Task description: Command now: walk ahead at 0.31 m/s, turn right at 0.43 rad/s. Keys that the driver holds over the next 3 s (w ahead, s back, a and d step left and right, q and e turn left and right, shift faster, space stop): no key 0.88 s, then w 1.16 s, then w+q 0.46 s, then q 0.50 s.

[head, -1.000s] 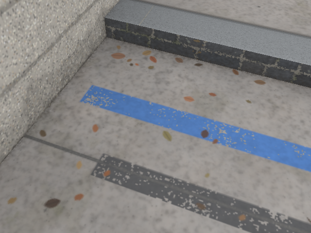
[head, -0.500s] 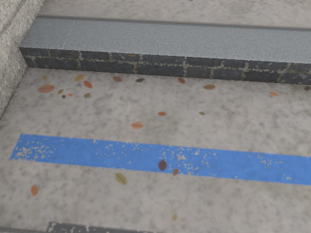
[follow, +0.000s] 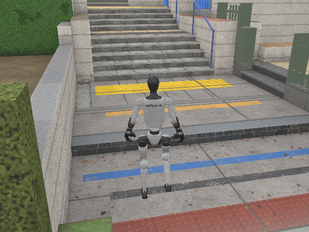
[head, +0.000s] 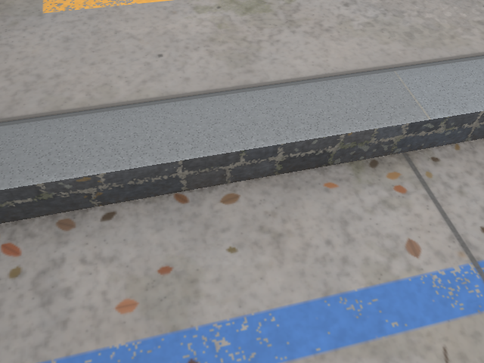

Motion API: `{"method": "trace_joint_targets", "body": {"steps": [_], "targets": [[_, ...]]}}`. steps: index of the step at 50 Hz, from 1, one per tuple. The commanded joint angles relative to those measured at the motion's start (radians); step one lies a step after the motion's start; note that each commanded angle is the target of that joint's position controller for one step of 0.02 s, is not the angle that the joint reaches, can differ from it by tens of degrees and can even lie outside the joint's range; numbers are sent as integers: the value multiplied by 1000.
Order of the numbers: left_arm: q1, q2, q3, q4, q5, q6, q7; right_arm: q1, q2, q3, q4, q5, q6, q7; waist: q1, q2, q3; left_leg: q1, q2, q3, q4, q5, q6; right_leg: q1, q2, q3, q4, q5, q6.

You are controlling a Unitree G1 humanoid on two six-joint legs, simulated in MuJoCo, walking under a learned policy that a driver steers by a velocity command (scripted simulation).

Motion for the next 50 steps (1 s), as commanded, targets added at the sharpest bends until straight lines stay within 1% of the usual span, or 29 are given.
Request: {"method": "trace_joint_targets", "body": {"steps": [1,3,5,8,10,11,12,13,14,15,16,17,18,19,21,24,25,26,27,28,29,30,34,39,44,45,46,48,50], "targets": [[-5,4,0,-81,12,-1,2,-45,-149,-34,-31,5,-10,-4,36,145,-48,107,271,-164,-139,642,184,-82,-27,9,-134,47,28],[-37,-14,-12,-79,16,-5,-8,-63,-167,-38,-15,16,6,-13,31,148,-80,101,247,-90,-134,657,174,-11,-26,-19,-283,171,27],[-88,-12,-15,-82,14,-11,-21,-56,-177,-39,3,26,17,-18,11,156,-95,90,225,-41,-129,624,153,79,-10,-50,-415,283,16],[-146,11,-8,-101,17,-18,-35,-25,-195,-41,32,41,28,-17,-3,156,-97,142,247,-59,-76,580,139,128,6,-57,-537,289,-14],[-111,29,3,-93,24,-22,-36,-45,-202,-42,40,55,33,-18,33,151,-107,151,241,-63,13,560,112,218,28,-74,-663,320,-53],[-60,53,15,-74,31,-24,-30,-29,-186,-37,49,54,32,-17,54,129,-133,134,202,-48,98,554,85,328,51,-89,-737,403,-79],[-6,119,33,-70,40,-24,-17,7,-153,-25,51,33,26,-16,65,53,-190,50,143,-6,237,403,28,491,-43,2,-721,762,-121],[37,166,28,-86,71,-19,-1,63,-83,8,29,-9,16,-7,49,-137,-300,-215,45,16,520,-147,-46,774,-296,280,-637,1215,-281],[35,76,-9,-77,61,-15,-1,120,-67,24,54,-12,28,4,35,-179,-428,-226,60,-129,653,-534,-80,787,-398,380,-638,1301,-397],[11,42,-15,-59,38,-8,-15,107,-136,8,60,25,48,11,42,-139,-399,-257,85,-146,682,-523,-96,703,-353,351,-704,958,-402],[-48,34,-16,-57,31,-6,-21,32,-152,0,55,36,66,3,41,-74,-284,-297,101,-129,673,-490,-100,611,-285,300,-744,740,-336],[-106,39,-17,-55,30,-3,-21,-11,-149,-3,53,27,85,-10,29,-40,-204,-295,110,-126,616,-437,-107,501,-245,253,-780,609,-283],[-157,48,-16,-58,31,0,-19,-9,-145,-5,60,18,105,-23,3,-55,-163,-222,110,-116,561,-387,-120,383,-206,197,-807,544,-250],[-186,69,-7,-55,38,4,-17,14,-126,-1,70,13,115,-30,-16,-72,-142,-149,93,-96,505,-330,-128,292,-179,156,-826,497,-235],[-183,49,-9,-40,47,6,-9,36,-93,8,89,9,116,-36,-13,-82,-156,-60,77,-78,409,-233,-123,253,-154,116,-835,418,-230],[-191,17,-21,-13,39,8,-1,30,-73,13,101,5,111,-34,-20,-81,-158,54,63,-62,210,-43,-92,223,-138,104,-824,198,-200],[-177,-1,-27,3,35,8,-2,24,-71,15,101,-6,110,-30,-23,-70,-144,99,56,-56,132,15,-75,202,-112,94,-821,65,-161],[-139,-21,-33,27,37,7,-3,7,-91,15,90,-23,110,-28,-12,-36,-112,117,90,-100,79,62,-52,171,-79,83,-811,-60,-106],[-111,-17,-32,38,44,7,-5,-21,-146,7,70,-23,109,-31,25,45,-57,65,151,-160,30,21,-15,162,-31,50,-767,-130,-61],[-89,-26,-30,38,42,8,-3,-67,-170,-2,82,-8,109,-33,66,182,-21,-92,152,-165,-6,-225,20,254,20,-15,-749,-42,-27],[-124,1,-25,47,42,9,4,-93,-124,8,74,-10,102,-30,43,179,10,-179,128,-166,-50,-337,12,332,24,-25,-705,35,-14],[-130,9,-18,51,37,9,10,-95,-102,15,83,-14,93,-31,45,178,12,-196,122,-160,-60,-328,-8,364,20,-26,-687,79,-20],[-98,-2,-15,97,37,9,15,-50,-95,20,116,3,67,-32,27,107,-20,-94,95,-125,1,-128,-31,367,3,-9,-687,203,-37],[-83,-2,-10,151,28,6,17,-34,-90,22,146,7,70,-34,18,61,-53,-38,81,-109,31,1,-21,397,-2,-13,-672,324,-29],[-68,6,-8,208,24,14,27,-34,-83,24,177,10,75,-32,20,46,-53,-17,70,-97,32,66,-18,423,-6,-14,-669,374,-25],[-49,-1,-9,229,22,17,28,-11,-81,23,193,12,78,-31,19,54,-71,-6,63,-92,18,-28,-12,430,10,-35,-662,280,-26],[-42,3,-7,242,17,20,29,-4,-97,17,202,19,82,-32,18,78,-52,-17,64,-105,-1,-178,9,405,41,-68,-632,117,-28],[-67,5,-4,241,10,11,28,14,-137,3,204,31,85,-34,3,159,39,-28,145,-236,-91,-497,85,253,77,-114,-545,-128,-32],[-126,-13,-9,218,-2,-23,17,49,-184,-14,214,42,68,-38,-15,232,135,-3,307,-458,-201,-617,177,110,47,-120,-434,-86,-49]]}}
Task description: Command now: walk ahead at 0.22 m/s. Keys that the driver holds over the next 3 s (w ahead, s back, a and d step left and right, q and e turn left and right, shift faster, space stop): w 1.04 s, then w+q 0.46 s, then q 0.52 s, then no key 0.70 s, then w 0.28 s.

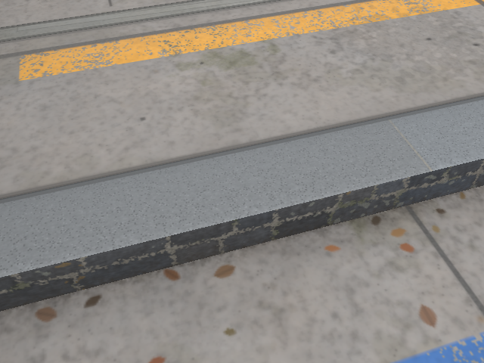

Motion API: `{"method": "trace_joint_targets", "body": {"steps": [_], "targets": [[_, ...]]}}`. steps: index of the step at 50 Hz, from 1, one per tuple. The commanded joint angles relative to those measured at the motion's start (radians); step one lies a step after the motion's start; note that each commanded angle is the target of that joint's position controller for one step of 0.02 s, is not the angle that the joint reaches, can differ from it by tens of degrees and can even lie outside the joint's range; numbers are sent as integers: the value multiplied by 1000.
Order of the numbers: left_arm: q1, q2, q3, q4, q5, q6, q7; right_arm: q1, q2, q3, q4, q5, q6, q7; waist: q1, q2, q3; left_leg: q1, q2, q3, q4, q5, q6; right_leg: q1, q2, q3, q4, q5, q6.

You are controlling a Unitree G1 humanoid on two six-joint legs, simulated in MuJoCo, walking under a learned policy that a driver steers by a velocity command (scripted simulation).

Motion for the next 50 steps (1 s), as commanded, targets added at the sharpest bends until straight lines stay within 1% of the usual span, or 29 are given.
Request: {"method": "trace_joint_targets", "body": {"steps": [1,3,4,5,6,7,8,9,10,13,18,21,24,26,27,28,29,30,31,32,33,34,35,36,38,40,42,46,50], "targets": [[-112,62,10,-78,-15,-57,-12,52,-211,-54,-19,14,-28,-9,-31,177,181,-71,310,-437,-378,-379,221,-204,-5,-42,103,-54,-42],[-53,59,13,-47,-21,-82,-28,-1,-191,-53,-29,17,-42,-5,18,170,162,-77,279,-352,-326,-231,190,-104,-16,-50,-28,-47,-72],[38,68,21,-3,-23,-87,-31,-43,-178,-51,-39,20,-42,0,65,146,130,-155,221,-266,-275,-161,152,79,7,-65,-132,16,-78],[141,104,38,42,-17,-87,-30,-80,-151,-44,-54,17,-45,4,104,87,88,-243,148,-168,-148,-29,107,247,-8,-7,-170,78,-83],[261,193,64,71,-16,-91,-26,-113,-88,-28,-88,11,-55,4,136,-160,41,-400,3,17,195,53,23,391,-179,310,-325,-45,-168],[343,238,67,83,-6,-101,-42,-133,-97,-30,-123,13,-72,-1,157,-310,-6,-560,-69,-18,464,-164,0,490,-355,680,-459,-44,-290],[262,165,38,66,6,-114,-42,-117,-138,-43,-118,31,-83,5,104,-174,31,-643,-5,-99,609,-164,23,471,-377,645,-439,-26,-291],[199,121,24,44,5,-121,-43,-93,-135,-43,-103,40,-91,16,74,-124,52,-661,35,-108,638,-69,51,446,-334,523,-432,15,-254],[161,118,18,33,4,-122,-45,-91,-129,-45,-93,34,-96,21,57,-84,57,-666,69,-91,615,21,65,427,-299,426,-444,58,-219],[178,71,-6,45,7,-105,-40,-113,-110,-52,-94,13,-87,37,44,-93,53,-595,108,-42,490,163,44,375,-224,221,-474,336,-168],[205,141,-1,54,12,-92,-13,-288,-53,-26,-162,5,-71,45,72,-72,97,-509,67,21,153,332,-13,253,-184,87,-529,407,-170],[248,154,4,77,0,-96,-11,-358,-70,-21,-188,13,-68,51,86,-92,122,-439,43,33,34,404,-3,241,-205,66,-554,372,-171],[244,159,13,90,-11,-89,-10,-380,-102,-27,-210,16,-76,63,59,-85,131,-434,44,6,-31,388,42,335,-250,53,-516,448,-150],[216,181,23,83,-5,-80,-10,-307,-138,-43,-199,16,-81,68,4,-104,64,-308,9,28,-37,339,75,381,-260,32,-412,708,-128],[198,187,25,78,0,-71,-11,-198,-168,-60,-169,15,-79,64,-56,-118,-9,-165,-24,52,-28,313,97,374,-239,7,-280,882,-111],[191,169,18,71,8,-64,-11,-20,-207,-84,-112,18,-74,57,-134,-107,-110,66,-38,56,-25,301,124,294,-191,-23,-74,920,-83],[210,128,0,47,28,-61,-12,157,-277,-102,-76,6,-69,45,-176,27,-248,376,157,-184,-14,217,183,51,-126,-54,261,593,-56],[331,-28,-40,46,10,-84,-27,196,-314,-103,-54,-7,-73,57,-84,320,-388,611,369,-716,-221,-112,341,-284,70,14,591,-158,-6],[234,92,-15,45,-19,-112,-33,136,-215,-75,-63,-1,-81,58,-111,204,-291,532,335,-759,-322,-203,289,-388,22,127,708,-186,-32],[135,151,1,9,-44,-131,-35,33,-182,-63,-83,0,-90,55,-86,156,-144,385,313,-603,-339,-125,245,-444,-30,99,711,-83,-55],[92,153,2,2,-37,-137,-25,-50,-165,-56,-99,-6,-98,57,-49,54,-83,232,283,-480,-358,41,228,-389,-86,78,666,16,-57],[76,146,9,2,-18,-132,-17,-91,-141,-50,-101,-16,-104,61,-18,29,-42,112,250,-378,-376,173,218,-339,-121,69,614,73,-53],[99,127,10,6,-12,-119,-15,-103,-122,-43,-96,-25,-108,63,16,53,-44,46,222,-315,-399,228,209,-274,-148,79,583,104,-52],[111,106,9,7,-10,-107,-13,-103,-112,-39,-89,-23,-108,64,29,62,-40,12,207,-277,-422,253,213,-247,-155,76,553,111,-49],[86,88,7,-5,-6,-88,-12,-71,-128,-39,-69,-17,-110,58,39,60,-7,-31,198,-214,-457,298,227,-274,-170,59,487,131,-32],[4,98,10,-38,5,-83,-10,-35,-166,-46,-54,-18,-108,43,25,38,25,-28,199,-185,-483,326,237,-350,-176,49,386,215,-5],[-69,100,11,-65,11,-86,-12,2,-177,-47,-43,-15,-102,30,5,32,39,-5,187,-149,-491,361,228,-389,-167,38,259,326,17],[-223,77,-4,-109,3,-96,-24,72,-190,-44,-20,-5,-97,17,-44,38,55,25,148,-66,-492,384,188,-324,-108,-16,8,487,22],[-324,82,-13,-152,-7,-103,-43,136,-190,-47,17,0,-79,15,-66,41,68,179,200,-65,-427,462,180,-352,-85,-12,-99,445,2]]}}
Over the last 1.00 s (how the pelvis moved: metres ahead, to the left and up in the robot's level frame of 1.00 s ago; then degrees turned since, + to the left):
0.19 -0.01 -0.01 -4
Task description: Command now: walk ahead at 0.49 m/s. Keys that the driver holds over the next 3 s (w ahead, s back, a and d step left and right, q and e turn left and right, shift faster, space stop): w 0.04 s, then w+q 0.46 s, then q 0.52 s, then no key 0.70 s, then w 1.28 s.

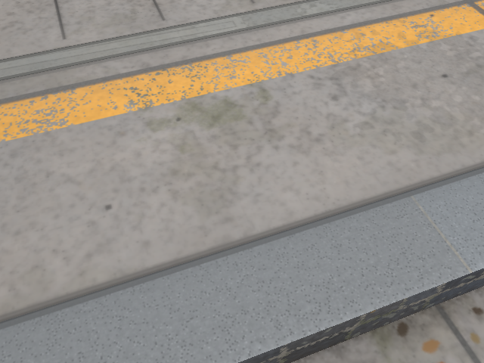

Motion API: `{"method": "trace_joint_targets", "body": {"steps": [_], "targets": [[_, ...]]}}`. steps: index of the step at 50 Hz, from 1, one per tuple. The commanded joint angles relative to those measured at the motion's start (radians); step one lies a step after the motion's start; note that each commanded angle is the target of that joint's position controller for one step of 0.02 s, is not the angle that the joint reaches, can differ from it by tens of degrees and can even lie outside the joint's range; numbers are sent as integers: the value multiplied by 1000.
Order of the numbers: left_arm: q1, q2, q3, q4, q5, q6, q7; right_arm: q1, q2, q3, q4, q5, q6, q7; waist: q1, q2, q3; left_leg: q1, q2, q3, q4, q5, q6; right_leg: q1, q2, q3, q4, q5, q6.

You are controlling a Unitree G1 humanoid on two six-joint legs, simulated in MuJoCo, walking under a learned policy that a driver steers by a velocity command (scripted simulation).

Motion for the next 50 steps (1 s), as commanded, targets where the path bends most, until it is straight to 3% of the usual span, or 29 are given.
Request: {"method": "trace_joint_targets", "body": {"steps": [1,3,5,6,7,8,9,10,12,14,19,23,25,26,28,29,31,32,33,34,35,36,38,40,42,44,46,48,50], "targets": [[-137,64,3,-98,-6,-19,-17,28,-166,-35,-20,3,7,-9,10,92,57,9,309,-114,2,355,128,7,29,-11,-66,-41,-24],[-83,89,12,-91,-4,-21,-19,16,-175,-41,-25,3,19,-11,50,126,10,46,322,-126,88,507,112,105,58,-28,-67,-138,-54],[160,161,50,-20,-1,-28,-12,-35,-159,-34,-48,9,30,-11,181,122,-117,-24,251,-100,355,713,74,435,105,-57,-140,-139,-102],[361,239,73,25,17,-28,-1,-38,-122,-15,-79,-8,27,-10,244,31,-264,-253,187,-66,657,461,35,777,-69,120,-103,-54,-161],[414,305,87,51,19,-15,0,116,13,22,-76,-8,8,4,157,-237,-385,-661,18,-43,995,-295,-29,1106,-321,548,-165,-136,-307],[408,204,61,39,17,-15,0,70,-97,-4,-48,20,-8,7,204,-119,-379,-743,56,-199,1136,-366,-14,1046,-302,627,-239,-338,-292],[320,159,46,24,14,-16,3,-15,-139,-20,-75,44,-14,9,188,-97,-227,-807,99,-184,1184,-280,-5,905,-272,477,-277,-364,-247],[229,122,32,6,13,-19,2,-66,-137,-22,-90,40,-11,3,151,-35,-145,-782,157,-154,1156,-180,-7,752,-234,361,-323,-351,-219],[166,69,16,13,25,-28,1,-74,-105,-31,-94,24,14,-8,99,-55,-62,-710,203,-148,1146,-73,-17,575,-180,225,-410,-294,-191],[191,57,13,43,33,-29,-3,-35,-48,-28,-87,29,45,-5,74,-63,-36,-728,196,-138,1258,-54,-26,516,-170,130,-432,-197,-198],[329,2,-16,112,27,8,10,-87,25,-17,-132,42,109,-28,79,-44,70,-1159,171,-127,1801,-173,-59,526,-215,35,-413,-304,-211],[473,-2,-43,158,49,46,27,-283,118,44,-265,37,87,-16,117,2,148,-1638,143,-148,2155,-244,-31,733,-276,37,-353,-228,-165],[462,5,-52,140,65,51,40,-387,127,73,-360,24,63,0,115,37,161,-1642,143,-127,1994,-202,-23,681,-227,-68,-355,-152,-116],[409,22,-57,124,51,62,50,-435,124,90,-433,13,52,13,72,53,161,-1512,165,-70,1757,-140,-32,525,-157,-157,-391,-134,-82],[378,112,-36,90,34,57,83,-466,117,109,-513,-10,45,37,49,16,63,-1039,186,73,1403,-43,-30,273,-138,-235,-547,36,-114],[393,138,-25,89,17,56,88,-476,97,100,-519,-6,50,36,55,16,18,-861,149,128,1289,-22,-18,280,-128,-256,-575,221,-132],[374,267,7,72,-11,44,79,-317,22,53,-485,-10,50,41,-43,-144,-144,-663,27,211,1168,-109,46,574,-186,-283,-339,1293,-142],[354,297,14,64,-14,59,75,-163,-70,17,-459,-11,43,53,-130,-254,-275,-528,-29,182,1021,-131,94,730,-187,-257,-116,1601,-126],[319,277,12,32,-30,71,66,-42,-166,-19,-426,-11,47,67,-183,-224,-356,-398,-46,32,768,-43,140,777,-151,-222,148,1537,-72],[406,116,-19,-28,9,56,51,-66,-304,-51,-421,-21,54,66,-47,168,-431,-82,184,-550,577,196,267,387,24,-170,550,207,32],[434,79,-23,-26,45,8,-7,-75,-318,-58,-437,-74,81,28,-12,358,-610,62,366,-1065,286,440,380,190,242,96,934,-447,45],[388,91,-2,-37,10,-11,-41,-82,-224,-29,-445,-91,76,21,-13,212,-583,-4,381,-1018,247,356,340,109,214,201,1124,-467,21],[193,25,-15,-138,5,10,-23,-122,-80,0,-382,-4,56,35,32,-1,-177,-349,258,-741,327,40,216,-101,175,105,1206,-486,-24],[218,2,-27,-181,11,36,2,-178,-28,5,-343,-6,44,30,129,34,-50,-546,172,-556,306,-54,164,-100,128,80,1276,-447,-51],[271,21,-32,-213,14,37,12,-182,-29,8,-340,-4,26,31,170,69,-40,-553,135,-439,264,76,147,-119,107,80,1260,-406,-67],[236,39,-39,-261,38,28,30,-170,-74,-8,-342,13,23,29,175,53,-35,-550,94,-340,260,221,143,-141,88,67,1080,-359,-52],[139,42,-47,-324,52,37,57,-173,-106,-20,-365,10,51,-1,156,62,-59,-500,46,-299,235,352,140,-110,98,7,776,-309,-9],[113,68,-34,-328,48,42,74,-164,-134,-25,-405,-13,51,-26,122,120,-158,-356,122,-378,230,546,141,-149,94,20,732,-225,31],[112,65,-33,-335,32,49,79,-139,-142,-27,-429,-10,65,-49,95,127,-202,-246,160,-443,232,446,144,-216,88,63,677,-222,64]]}}
Over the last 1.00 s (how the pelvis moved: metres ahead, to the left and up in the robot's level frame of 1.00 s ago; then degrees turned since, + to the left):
0.47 0.03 0.01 0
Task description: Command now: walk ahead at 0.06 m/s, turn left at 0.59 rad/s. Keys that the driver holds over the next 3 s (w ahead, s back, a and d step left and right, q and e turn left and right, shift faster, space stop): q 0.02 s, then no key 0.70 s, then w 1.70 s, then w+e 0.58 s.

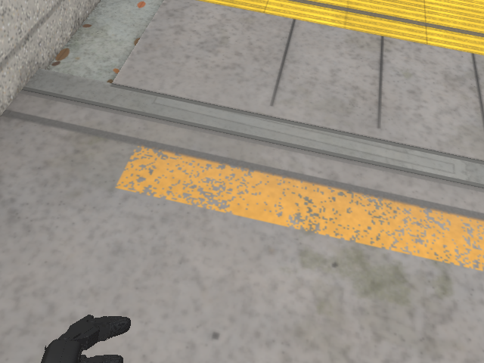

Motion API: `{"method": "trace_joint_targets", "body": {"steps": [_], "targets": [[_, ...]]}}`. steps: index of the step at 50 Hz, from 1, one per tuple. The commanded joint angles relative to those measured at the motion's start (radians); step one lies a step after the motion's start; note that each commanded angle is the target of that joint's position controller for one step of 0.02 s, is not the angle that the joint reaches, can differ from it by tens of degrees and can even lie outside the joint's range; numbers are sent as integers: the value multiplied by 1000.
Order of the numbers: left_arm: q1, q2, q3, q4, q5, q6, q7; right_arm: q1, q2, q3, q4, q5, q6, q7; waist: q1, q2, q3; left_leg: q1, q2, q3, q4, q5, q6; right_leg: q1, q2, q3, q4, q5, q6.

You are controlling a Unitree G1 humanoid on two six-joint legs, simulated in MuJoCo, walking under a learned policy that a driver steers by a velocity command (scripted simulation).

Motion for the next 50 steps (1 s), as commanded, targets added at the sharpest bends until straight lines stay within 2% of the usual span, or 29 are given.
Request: {"method": "trace_joint_targets", "body": {"steps": [1,4,5,8,10,12,13,15,16,17,18,19,21,23,27,28,30,31,32,34,36,37,38,41,44,46,47,49,50], "targets": [[59,82,33,-37,-15,10,17,-56,-148,-38,-127,-2,6,-37,25,117,-199,230,228,-301,-141,257,94,-18,13,8,-95,34,50],[46,73,38,-31,-24,12,14,-71,-124,-27,-159,-10,32,-44,1,145,-162,243,236,-325,-164,-20,97,-20,7,7,-210,47,61],[40,72,39,-33,-22,14,11,-73,-121,-26,-161,-10,36,-43,-8,161,-151,234,237,-325,-162,-31,96,7,3,4,-243,46,63],[24,65,39,-37,-24,7,-1,-59,-111,-24,-162,-18,45,-35,-38,177,-123,237,253,-328,-140,8,112,85,-6,-11,-361,-24,56],[15,61,40,-39,-23,-2,-17,-46,-111,-23,-153,-18,50,-23,-49,175,-124,245,269,-329,-106,159,125,178,1,-30,-444,-90,44],[41,66,45,-26,-32,-7,-30,-65,-107,-22,-153,-13,55,-9,-38,179,-118,223,269,-322,-78,309,132,318,12,-55,-556,-144,31],[60,67,49,-17,-35,-8,-36,-76,-100,-19,-150,-4,57,-2,-24,177,-109,218,260,-319,-63,341,125,394,16,-64,-656,-124,23],[129,80,64,9,-29,-17,-44,-93,-75,-8,-141,9,53,4,27,159,-101,189,199,-302,-19,226,60,609,-6,-33,-961,155,-7],[143,144,74,-3,-6,-19,-39,-40,-40,3,-134,-11,40,8,3,51,-148,113,140,-232,78,14,-3,748,-146,83,-928,400,-48],[106,179,75,-29,13,-10,-33,71,-36,0,-102,-20,24,13,-61,-171,-145,-29,27,-131,191,-412,-73,844,-289,221,-875,733,-176],[144,99,62,-4,11,-7,-33,18,-89,-12,-111,-17,16,8,-20,-240,-166,-19,65,-57,213,-414,-130,775,-337,305,-914,662,-290],[146,64,52,1,2,-6,-35,-60,-110,-20,-113,-11,19,2,12,-186,-138,-25,97,-27,212,-359,-152,773,-283,278,-923,560,-282],[157,94,60,6,-12,3,-23,-123,-80,-20,-108,-6,45,-4,42,-154,-123,-42,112,3,241,-352,-177,773,-245,241,-941,399,-246],[107,96,58,-4,-10,11,-17,-103,-51,-16,-93,-2,55,1,22,-118,-103,19,139,28,270,-357,-190,688,-211,185,-967,271,-220],[80,69,47,4,-17,24,-33,-57,-12,-13,-39,-9,45,-2,1,-124,-81,158,136,91,38,-145,-177,614,-122,84,-951,121,-187],[102,64,44,14,-20,24,-39,-60,-17,-14,-33,-12,42,-2,4,-118,-75,192,136,93,-38,-67,-167,606,-110,81,-948,73,-176],[134,61,42,29,-16,13,-50,-79,-62,-20,-49,-25,36,-4,12,-82,-69,247,186,35,-67,32,-137,563,-97,93,-951,-60,-134],[147,66,43,26,-12,5,-59,-81,-102,-29,-51,-20,35,-9,35,-21,-58,257,202,28,-41,45,-114,532,-70,79,-951,-107,-119],[138,64,43,24,-12,4,-59,-67,-104,-36,-25,-8,32,-6,34,56,-51,197,177,43,-36,-50,-95,564,-33,26,-942,-120,-103],[104,64,45,29,-17,6,-53,-64,-61,-27,-9,-16,22,-4,19,60,-40,171,175,38,-65,-55,-97,587,-23,1,-903,-91,-98],[118,51,43,39,-17,12,-52,-63,-59,-25,1,-14,11,-5,23,80,-39,178,177,36,-66,-19,-98,593,-8,-20,-879,-18,-95],[142,43,43,52,-15,15,-52,-25,-53,-24,21,-11,8,-6,21,75,-64,184,167,48,-67,-114,-92,607,7,-35,-875,-107,-95],[149,54,48,59,-20,19,-51,-5,-61,-27,34,-6,8,-8,20,68,-45,158,155,56,-65,-256,-80,592,21,-42,-870,-236,-100],[155,78,60,66,-38,13,-51,6,-83,-33,35,1,-6,-11,12,69,64,67,176,12,-91,-516,-25,492,13,-15,-851,-475,-131],[135,47,53,61,-47,-22,-63,67,-101,-37,52,14,-31,-4,-11,132,78,131,253,-125,-168,-594,43,408,35,-60,-737,-404,-125],[116,27,50,54,-55,-48,-76,97,-144,-47,64,21,-37,5,-12,219,89,209,372,-319,-271,-618,117,353,65,-123,-629,-257,-116],[121,36,52,54,-55,-58,-79,85,-146,-46,60,25,-37,9,-4,222,105,203,392,-345,-280,-562,131,370,55,-115,-653,-237,-132],[223,52,60,88,-52,-68,-84,-7,-127,-36,35,27,-38,20,70,200,85,116,342,-234,-222,-376,87,574,44,-99,-780,-190,-165],[310,89,73,117,-50,-71,-84,-86,-102,-27,5,29,-46,23,118,137,71,30,269,-113,-105,-191,35,716,17,-31,-851,-162,-185]]}}
Over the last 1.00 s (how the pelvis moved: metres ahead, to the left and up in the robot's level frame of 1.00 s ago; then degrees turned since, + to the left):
0.48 0.06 0.15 30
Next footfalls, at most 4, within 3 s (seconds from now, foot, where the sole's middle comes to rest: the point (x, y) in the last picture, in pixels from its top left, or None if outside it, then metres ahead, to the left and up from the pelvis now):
0.32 right None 0.18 -0.18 -0.77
0.60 left None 0.12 0.08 -0.77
1.40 left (184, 341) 0.51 0.12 -0.77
1.96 right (259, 239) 0.84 -0.09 -0.77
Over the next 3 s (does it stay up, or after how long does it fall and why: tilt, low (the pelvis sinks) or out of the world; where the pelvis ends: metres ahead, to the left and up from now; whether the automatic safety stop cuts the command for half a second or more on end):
stays up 1.22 0.05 -0.01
